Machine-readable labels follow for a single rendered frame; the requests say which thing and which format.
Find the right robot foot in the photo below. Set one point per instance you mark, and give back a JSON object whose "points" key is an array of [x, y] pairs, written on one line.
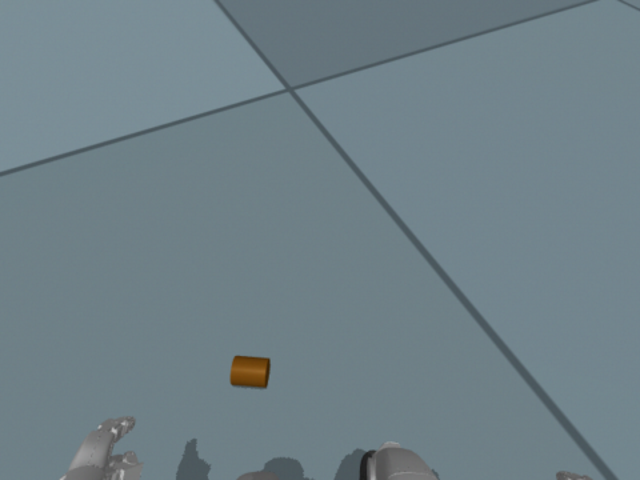
{"points": [[363, 465]]}

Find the can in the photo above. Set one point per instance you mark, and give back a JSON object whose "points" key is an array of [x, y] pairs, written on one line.
{"points": [[250, 371]]}

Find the left robot hand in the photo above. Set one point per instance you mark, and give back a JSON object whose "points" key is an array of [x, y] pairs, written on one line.
{"points": [[96, 450]]}

